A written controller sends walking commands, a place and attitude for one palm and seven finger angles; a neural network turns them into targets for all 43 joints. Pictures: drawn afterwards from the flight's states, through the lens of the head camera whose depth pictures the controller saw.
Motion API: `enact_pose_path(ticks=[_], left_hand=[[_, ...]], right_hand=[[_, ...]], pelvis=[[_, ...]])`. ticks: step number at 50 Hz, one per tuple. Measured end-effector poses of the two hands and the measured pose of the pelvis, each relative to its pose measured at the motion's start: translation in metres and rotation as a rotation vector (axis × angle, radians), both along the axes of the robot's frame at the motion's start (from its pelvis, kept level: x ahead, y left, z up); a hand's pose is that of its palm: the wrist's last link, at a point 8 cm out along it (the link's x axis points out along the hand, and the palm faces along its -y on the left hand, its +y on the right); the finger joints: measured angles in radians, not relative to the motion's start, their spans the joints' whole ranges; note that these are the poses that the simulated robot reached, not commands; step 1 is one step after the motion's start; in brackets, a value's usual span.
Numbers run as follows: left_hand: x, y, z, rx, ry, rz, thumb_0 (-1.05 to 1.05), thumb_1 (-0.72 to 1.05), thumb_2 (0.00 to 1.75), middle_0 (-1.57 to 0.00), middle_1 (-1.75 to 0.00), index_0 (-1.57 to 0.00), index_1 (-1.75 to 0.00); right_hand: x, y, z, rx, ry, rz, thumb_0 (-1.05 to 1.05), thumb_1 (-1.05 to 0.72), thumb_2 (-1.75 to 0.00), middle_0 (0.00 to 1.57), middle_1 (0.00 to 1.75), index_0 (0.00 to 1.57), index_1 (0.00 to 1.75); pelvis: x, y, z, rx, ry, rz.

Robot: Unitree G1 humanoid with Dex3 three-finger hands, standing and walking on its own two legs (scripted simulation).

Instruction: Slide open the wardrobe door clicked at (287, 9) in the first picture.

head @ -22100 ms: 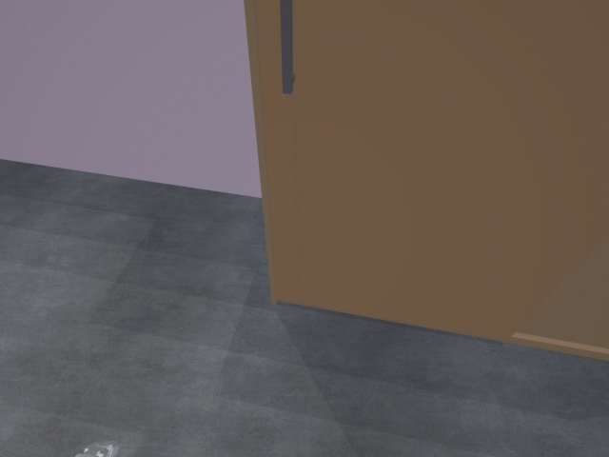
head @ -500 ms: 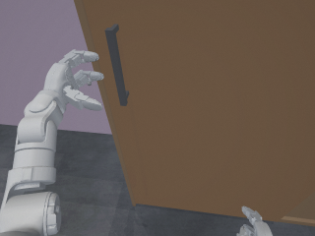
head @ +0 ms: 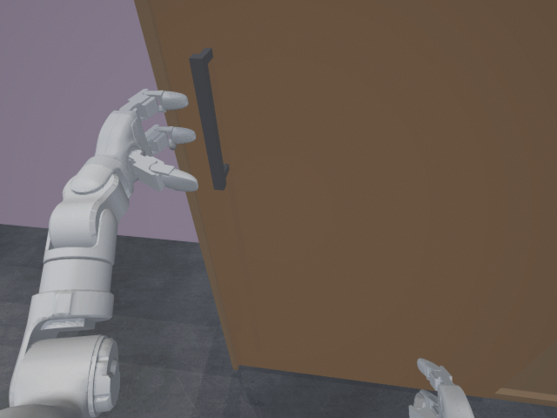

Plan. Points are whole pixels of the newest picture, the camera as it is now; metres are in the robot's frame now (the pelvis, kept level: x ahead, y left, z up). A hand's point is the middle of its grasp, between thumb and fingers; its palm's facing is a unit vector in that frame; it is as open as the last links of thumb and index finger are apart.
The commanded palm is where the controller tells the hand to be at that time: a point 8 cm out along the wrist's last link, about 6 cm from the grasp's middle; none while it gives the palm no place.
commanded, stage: feel for the door with the fingertips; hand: left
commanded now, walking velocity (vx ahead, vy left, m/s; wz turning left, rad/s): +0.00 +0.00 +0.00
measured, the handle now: (213, 125) +0.46 +0.13 +0.23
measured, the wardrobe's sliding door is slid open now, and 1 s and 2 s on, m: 0.00 0.00 0.00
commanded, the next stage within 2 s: slide the fingers in behind the handle in 0.34 s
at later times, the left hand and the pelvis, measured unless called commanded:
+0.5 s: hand (184, 135) +0.41 +0.16 +0.24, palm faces -0.04 -1.00 +0.00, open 14.0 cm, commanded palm +0.39 +0.22 +0.23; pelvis +0.00 +0.00 +0.00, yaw -1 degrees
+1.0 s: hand (199, 139) +0.41 +0.14 +0.24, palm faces -0.06 -1.00 +0.00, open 14.0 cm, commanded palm +0.39 +0.20 +0.23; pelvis +0.00 +0.00 +0.00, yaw -1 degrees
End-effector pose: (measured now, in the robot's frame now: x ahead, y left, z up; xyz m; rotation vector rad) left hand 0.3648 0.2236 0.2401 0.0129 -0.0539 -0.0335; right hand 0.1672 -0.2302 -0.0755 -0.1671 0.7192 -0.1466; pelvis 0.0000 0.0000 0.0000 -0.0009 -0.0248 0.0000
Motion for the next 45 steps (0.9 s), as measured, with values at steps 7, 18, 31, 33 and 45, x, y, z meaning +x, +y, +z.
enact_pose_path(ticks=[7,18,31,33,45], left_hand=[[0.009,0.001,-0.001,0.000,0.000,-0.006,-0.01,-0.50,0.30,-0.30,-1.20,-0.30,-1.20],[0.030,-0.009,-0.001,-0.005,0.005,-0.016,-0.01,-0.50,0.30,-0.31,-1.21,-0.30,-1.20],[0.032,-0.006,-0.003,-0.010,-0.002,-0.013,-0.01,-0.50,0.30,-0.34,-1.23,-0.30,-1.21],[0.031,-0.006,-0.003,-0.008,-0.004,-0.012,-0.01,-0.50,0.30,-0.34,-1.23,-0.30,-1.21],[0.025,-0.023,-0.005,-0.005,-0.009,-0.036,-0.01,-0.50,0.30,-0.30,-1.20,-0.30,-1.20]], right_hand=[[-0.016,-0.010,-0.005,-0.021,0.034,-0.028,0.01,-0.90,-0.90,0.20,0.30,0.20,0.30],[-0.046,-0.018,-0.016,-0.024,0.104,-0.080,0.01,-0.90,-0.90,0.20,0.30,0.20,0.30],[-0.050,-0.017,-0.018,-0.018,0.111,-0.090,0.01,-0.90,-0.90,0.20,0.30,0.20,0.30],[-0.047,-0.016,-0.016,-0.017,0.100,-0.088,0.01,-0.90,-0.90,0.20,0.30,0.20,0.30],[-0.019,-0.008,-0.008,-0.007,0.044,-0.046,0.01,-0.90,-0.90,0.20,0.30,0.20,0.30]], pelvis=[[-0.003,0.000,0.000,-0.003,0.006,0.003],[-0.003,0.002,0.000,-0.002,0.021,-0.007],[-0.001,0.003,0.000,-0.003,0.025,-0.014],[0.000,0.003,0.000,-0.002,0.024,-0.015],[0.002,0.004,0.000,0.000,0.018,-0.010]])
